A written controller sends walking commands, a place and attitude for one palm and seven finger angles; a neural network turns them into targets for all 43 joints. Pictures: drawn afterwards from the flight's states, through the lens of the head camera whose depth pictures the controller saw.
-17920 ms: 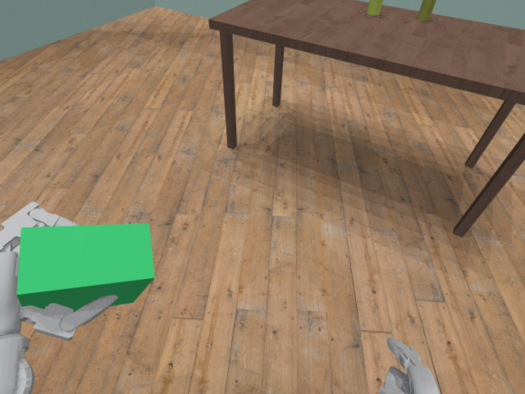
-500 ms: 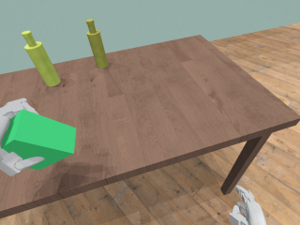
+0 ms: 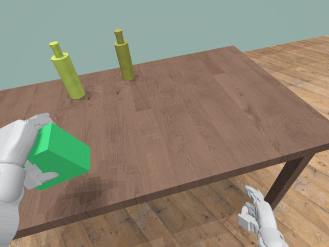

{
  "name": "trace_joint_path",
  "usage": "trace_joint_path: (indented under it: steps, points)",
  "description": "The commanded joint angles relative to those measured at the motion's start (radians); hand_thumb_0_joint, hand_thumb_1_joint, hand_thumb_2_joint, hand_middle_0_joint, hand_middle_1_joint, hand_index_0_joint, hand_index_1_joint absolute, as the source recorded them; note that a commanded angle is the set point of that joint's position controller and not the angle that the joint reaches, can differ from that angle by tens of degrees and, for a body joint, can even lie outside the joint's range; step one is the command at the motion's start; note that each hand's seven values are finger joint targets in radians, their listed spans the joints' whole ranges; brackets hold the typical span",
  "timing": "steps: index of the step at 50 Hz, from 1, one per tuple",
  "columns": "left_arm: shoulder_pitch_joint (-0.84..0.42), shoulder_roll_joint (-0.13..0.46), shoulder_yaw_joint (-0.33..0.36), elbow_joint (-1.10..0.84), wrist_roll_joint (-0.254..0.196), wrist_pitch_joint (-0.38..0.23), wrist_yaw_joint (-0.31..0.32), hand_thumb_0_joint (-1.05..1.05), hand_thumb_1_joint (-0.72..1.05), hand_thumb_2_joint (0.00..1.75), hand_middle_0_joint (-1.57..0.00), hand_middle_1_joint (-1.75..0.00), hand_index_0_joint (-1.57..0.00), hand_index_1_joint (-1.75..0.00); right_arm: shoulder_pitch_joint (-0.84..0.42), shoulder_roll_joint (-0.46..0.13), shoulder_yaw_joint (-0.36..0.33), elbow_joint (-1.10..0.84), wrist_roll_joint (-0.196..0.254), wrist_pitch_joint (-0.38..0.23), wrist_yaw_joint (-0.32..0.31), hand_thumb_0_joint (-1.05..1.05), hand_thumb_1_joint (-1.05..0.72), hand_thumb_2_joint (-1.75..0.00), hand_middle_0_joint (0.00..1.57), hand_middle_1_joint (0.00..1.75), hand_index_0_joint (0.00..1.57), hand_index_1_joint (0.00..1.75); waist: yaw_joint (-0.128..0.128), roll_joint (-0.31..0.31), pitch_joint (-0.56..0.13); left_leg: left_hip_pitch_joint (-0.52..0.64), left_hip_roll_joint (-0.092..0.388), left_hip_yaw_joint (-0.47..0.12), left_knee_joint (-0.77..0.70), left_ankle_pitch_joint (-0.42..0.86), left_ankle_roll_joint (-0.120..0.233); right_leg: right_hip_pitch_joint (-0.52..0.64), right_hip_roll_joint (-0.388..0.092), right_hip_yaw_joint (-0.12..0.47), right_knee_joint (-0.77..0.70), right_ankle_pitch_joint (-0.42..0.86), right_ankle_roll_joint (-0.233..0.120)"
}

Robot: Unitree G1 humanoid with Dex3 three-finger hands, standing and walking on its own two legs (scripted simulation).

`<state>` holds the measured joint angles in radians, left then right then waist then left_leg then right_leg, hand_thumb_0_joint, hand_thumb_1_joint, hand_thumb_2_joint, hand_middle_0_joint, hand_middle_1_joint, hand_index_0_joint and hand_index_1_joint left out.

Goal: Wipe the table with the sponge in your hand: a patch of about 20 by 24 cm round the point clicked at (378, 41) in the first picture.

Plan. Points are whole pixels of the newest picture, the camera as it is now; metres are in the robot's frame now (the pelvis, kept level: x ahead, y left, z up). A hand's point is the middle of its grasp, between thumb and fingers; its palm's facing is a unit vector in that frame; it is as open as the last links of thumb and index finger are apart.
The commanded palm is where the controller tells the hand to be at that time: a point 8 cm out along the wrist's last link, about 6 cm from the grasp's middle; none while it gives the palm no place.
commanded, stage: turn the palm down, sponge in hand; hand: left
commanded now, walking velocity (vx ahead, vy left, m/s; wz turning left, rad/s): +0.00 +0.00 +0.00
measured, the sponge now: (53, 162) +0.23 +0.29 +0.13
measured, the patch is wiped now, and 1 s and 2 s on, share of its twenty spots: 0.00 0.00 0.00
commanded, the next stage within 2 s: move the sponge above the wiping area in 0.88 s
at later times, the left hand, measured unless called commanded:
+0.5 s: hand (43, 149) +0.23 +0.29 +0.17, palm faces +0.13 -0.08 -0.99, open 10.0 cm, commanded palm +0.19 +0.29 +0.24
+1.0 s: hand (46, 153) +0.23 +0.28 +0.17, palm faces +0.13 -0.07 -0.99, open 10.0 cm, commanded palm +0.18 +0.27 +0.23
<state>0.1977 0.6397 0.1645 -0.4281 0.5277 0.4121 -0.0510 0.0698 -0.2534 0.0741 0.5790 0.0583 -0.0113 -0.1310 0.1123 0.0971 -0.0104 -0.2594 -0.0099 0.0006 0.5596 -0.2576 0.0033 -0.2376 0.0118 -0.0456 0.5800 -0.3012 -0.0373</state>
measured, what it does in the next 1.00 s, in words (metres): stands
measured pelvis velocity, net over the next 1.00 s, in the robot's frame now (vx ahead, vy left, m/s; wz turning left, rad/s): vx -0.01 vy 0.00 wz -0.02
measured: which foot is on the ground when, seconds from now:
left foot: down 0.00-1.00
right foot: down 0.00-1.00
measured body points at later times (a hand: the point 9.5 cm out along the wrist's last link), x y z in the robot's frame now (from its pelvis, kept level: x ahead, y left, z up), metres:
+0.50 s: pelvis -0.01 +0.01 +0.01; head -0.02 -0.04 +0.46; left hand +0.22 +0.29 +0.22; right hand +0.26 -0.18 -0.06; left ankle +0.03 +0.12 -0.73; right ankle +0.01 -0.09 -0.73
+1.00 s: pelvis -0.01 +0.00 +0.01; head -0.03 -0.05 +0.45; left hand +0.22 +0.28 +0.22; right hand +0.26 -0.19 -0.06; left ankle +0.03 +0.12 -0.73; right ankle +0.01 -0.09 -0.73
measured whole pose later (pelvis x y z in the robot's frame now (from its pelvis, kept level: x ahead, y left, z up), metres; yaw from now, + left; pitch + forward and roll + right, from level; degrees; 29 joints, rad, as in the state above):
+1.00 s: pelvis -0.01 +0.00 +0.01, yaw -1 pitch -5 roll +1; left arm 0.07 0.60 0.00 -0.31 0.82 0.45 -0.11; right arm -0.02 -0.26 0.07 0.66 0.04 0.00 -0.09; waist 0.14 0.12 0.02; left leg -0.18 0.00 0.01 0.45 -0.19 0.00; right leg -0.17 0.02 -0.03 0.49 -0.24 -0.05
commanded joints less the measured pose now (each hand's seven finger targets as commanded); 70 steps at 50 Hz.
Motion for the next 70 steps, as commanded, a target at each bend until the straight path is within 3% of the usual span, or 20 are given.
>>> trace_joint_path:
  steps: [1,8,14,20,24,25,34,35,44,45,49,52,54,55,59,60,64,65,69,70]
  points:
    - [-0.249,0.232,0.101,-0.191,0.109,-0.028,0.007,0.0,0.1,1.3,-1.2,-1.6,-1.2,-1.6,-0.212,-0.09,-0.025,-0.178,-0.007,-0.053,-0.005,0.0,-0.9,-0.9,0.2,0.3,0.2,0.3,-0.002,-0.01,-0.147,0.097,0.006,-0.044,-0.116,0.116,0.022,0.016,-0.015,0.054,-0.152,0.072,0.004]
    - [-0.309,0.245,0.096,-0.169,0.212,-0.012,0.022,0.0,0.1,1.3,-1.2,-1.6,-1.2,-1.6,-0.257,-0.09,-0.025,-0.149,-0.019,-0.037,0.01,0.0,-0.9,-0.9,0.2,0.3,0.2,0.3,0.022,0.047,-0.173,0.126,0.009,-0.068,-0.162,0.172,0.012,0.077,-0.012,0.067,-0.163,0.119,-0.018]
    - [-0.348,0.219,0.049,-0.12,0.257,0.066,-0.006,0.0,0.1,1.3,-1.2,-1.6,-1.2,-1.6,-0.344,-0.086,-0.015,-0.141,-0.005,-0.029,0.027,0.0,-0.9,-0.9,0.2,0.3,0.2,0.3,0.034,0.026,-0.14,0.101,0.005,-0.078,-0.191,0.146,0.011,0.096,0.0,0.104,-0.174,0.105,-0.035]
    - [-0.334,0.188,-0.006,-0.123,0.312,0.065,-0.04,0.0,0.1,1.3,-1.2,-1.6,-1.2,-1.6,-0.33,-0.09,-0.018,-0.146,-0.012,-0.021,0.039,0.0,-0.9,-0.9,0.2,0.3,0.2,0.3,0.031,-0.002,-0.171,0.108,0.004,-0.07,-0.183,0.174,0.024,0.115,-0.008,0.084,-0.172,0.127,-0.032]
    - [-0.362,0.256,0.062,-0.123,0.346,0.05,-0.02,0.0,0.1,1.3,-1.2,-1.6,-1.2,-1.6,-0.358,-0.087,-0.02,-0.133,-0.013,-0.025,0.048,0.0,-0.9,-0.9,0.2,0.3,0.2,0.3,0.047,0.005,-0.177,0.12,-0.004,-0.086,-0.179,0.178,0.022,0.114,-0.001,0.143,-0.183,0.112,-0.045]
    - [-0.346,0.21,0.018,-0.102,0.343,0.05,-0.022,0.0,0.1,1.3,-1.2,-1.6,-1.2,-1.6,-0.336,-0.089,-0.022,-0.135,-0.019,-0.023,0.047,0.0,-0.9,-0.9,0.2,0.3,0.2,0.3,0.04,-0.012,-0.185,0.118,-0.004,-0.07,-0.169,0.196,0.025,0.122,-0.011,0.11,-0.18,0.135,-0.039]
    - [-0.383,0.223,0.019,-0.078,0.337,0.057,-0.025,0.0,0.1,1.3,-1.2,-1.6,-1.2,-1.6,-0.373,-0.087,-0.024,-0.123,-0.008,-0.033,0.044,0.0,-0.9,-0.9,0.2,0.3,0.2,0.3,0.034,-0.017,-0.146,0.13,-0.015,-0.071,-0.164,0.146,0.021,0.076,-0.013,0.177,-0.217,0.063,-0.041]
    - [-0.364,0.18,-0.024,-0.07,0.333,0.054,-0.033,0.0,0.1,1.3,-1.2,-1.6,-1.2,-1.6,-0.345,-0.089,-0.027,-0.128,-0.015,-0.033,0.042,0.0,-0.9,-0.9,0.2,0.3,0.2,0.3,0.028,-0.027,-0.157,0.126,-0.011,-0.059,-0.156,0.157,0.026,0.089,-0.022,0.142,-0.209,0.089,-0.033]
    - [-0.378,0.249,0.051,-0.07,0.336,0.028,-0.021,0.0,0.1,1.3,-1.2,-1.6,-1.2,-1.6,-0.368,-0.087,-0.027,-0.114,-0.016,-0.046,0.038,0.0,-0.9,-0.9,0.2,0.3,0.2,0.3,0.04,-0.035,-0.153,0.141,-0.017,-0.069,-0.149,0.159,0.021,0.079,-0.019,0.201,-0.226,0.07,-0.041]
    - [-0.366,0.194,0.003,-0.058,0.325,0.027,-0.021,0.0,0.1,1.3,-1.2,-1.6,-1.2,-1.6,-0.345,-0.086,-0.029,-0.118,-0.02,-0.045,0.038,0.0,-0.9,-0.9,0.2,0.3,0.2,0.3,0.031,-0.039,-0.151,0.131,-0.011,-0.058,-0.144,0.158,0.024,0.085,-0.029,0.16,-0.22,0.083,-0.032]
    - [-0.388,0.233,0.036,-0.054,0.335,0.037,-0.015,0.0,0.1,1.3,-1.2,-1.6,-1.2,-1.6,-0.374,-0.088,-0.028,-0.111,-0.013,-0.047,0.039,0.0,-0.9,-0.9,0.2,0.3,0.2,0.3,0.04,-0.003,-0.146,0.135,-0.017,-0.069,-0.156,0.151,0.016,0.079,-0.022,0.198,-0.223,0.067,-0.043]
    - [-0.339,0.18,-0.014,-0.052,0.332,0.034,-0.022,0.0,0.1,1.3,-1.2,-1.6,-1.2,-1.6,-0.336,-0.089,-0.035,-0.115,-0.017,-0.043,0.042,0.0,-0.9,-0.9,0.2,0.3,0.2,0.3,0.033,-0.029,-0.163,0.139,-0.013,-0.062,-0.154,0.186,0.021,0.094,-0.03,0.152,-0.209,0.125,-0.029]
    - [-0.344,0.222,0.029,-0.062,0.34,0.041,-0.021,0.0,0.1,1.3,-1.2,-1.6,-1.2,-1.6,-0.368,-0.091,-0.032,-0.112,-0.012,-0.044,0.043,0.0,-0.9,-0.9,0.2,0.3,0.2,0.3,0.038,-0.038,-0.15,0.138,-0.015,-0.069,-0.154,0.174,0.019,0.085,-0.017,0.189,-0.215,0.104,-0.04]
    - [-0.335,0.16,-0.031,-0.07,0.333,0.039,-0.027,0.0,0.1,1.3,-1.2,-1.6,-1.2,-1.6,-0.347,-0.087,-0.032,-0.123,-0.015,-0.042,0.045,0.0,-0.9,-0.9,0.2,0.3,0.2,0.3,0.03,-0.032,-0.159,0.131,-0.012,-0.059,-0.153,0.177,0.024,0.098,-0.026,0.143,-0.206,0.12,-0.031]
    - [-0.343,0.215,0.023,-0.078,0.348,0.034,-0.015,0.0,0.1,1.3,-1.2,-1.6,-1.2,-1.6,-0.361,-0.089,-0.035,-0.113,-0.013,-0.045,0.045,0.0,-0.9,-0.9,0.2,0.3,0.2,0.3,0.037,-0.025,-0.146,0.142,-0.014,-0.071,-0.16,0.173,0.021,0.082,-0.014,0.183,-0.216,0.103,-0.04]
    - [-0.375,0.155,-0.043,-0.077,0.35,0.03,-0.019,0.0,0.1,1.3,-1.2,-1.6,-1.2,-1.6,-0.342,-0.087,-0.031,-0.12,-0.017,-0.043,0.045,0.0,-0.9,-0.9,0.2,0.3,0.2,0.3,0.027,-0.016,-0.161,0.142,-0.013,-0.062,-0.161,0.18,0.024,0.092,-0.021,0.139,-0.208,0.119,-0.035]
    - [-0.376,0.206,0.009,-0.058,0.363,0.026,0.002,0.0,0.1,1.3,-1.2,-1.6,-1.2,-1.6,-0.35,-0.089,-0.038,-0.108,-0.014,-0.047,0.044,0.0,-0.9,-0.9,0.2,0.3,0.2,0.3,0.035,-0.025,-0.148,0.151,-0.013,-0.073,-0.172,0.168,0.02,0.085,-0.01,0.177,-0.22,0.094,-0.044]
    - [-0.388,0.158,-0.04,-0.045,0.368,0.029,0.0,0.0,0.1,1.3,-1.2,-1.6,-1.2,-1.6,-0.334,-0.088,-0.034,-0.113,-0.018,-0.044,0.045,0.0,-0.9,-0.9,0.2,0.3,0.2,0.3,0.032,-0.019,-0.162,0.146,-0.015,-0.063,-0.169,0.187,0.024,0.098,-0.017,0.141,-0.21,0.122,-0.039]
    - [-0.375,0.193,0.001,-0.043,0.366,0.035,0.011,0.0,0.1,1.3,-1.2,-1.6,-1.2,-1.6,-0.354,-0.087,-0.038,-0.109,-0.014,-0.043,0.047,0.0,-0.9,-0.9,0.2,0.3,0.2,0.3,0.038,-0.017,-0.151,0.151,-0.015,-0.072,-0.178,0.177,0.02,0.097,-0.009,0.173,-0.22,0.107,-0.044]
    - [-0.379,0.155,-0.036,-0.016,0.364,0.04,0.006,0.0,0.1,1.3,-1.2,-1.6,-1.2,-1.6,-0.338,-0.088,-0.035,-0.109,-0.017,-0.04,0.047,0.0,-0.9,-0.9,0.2,0.3,0.2,0.3,0.035,-0.025,-0.166,0.144,-0.015,-0.063,-0.176,0.18,0.022,0.107,-0.017,0.138,-0.215,0.117,-0.038]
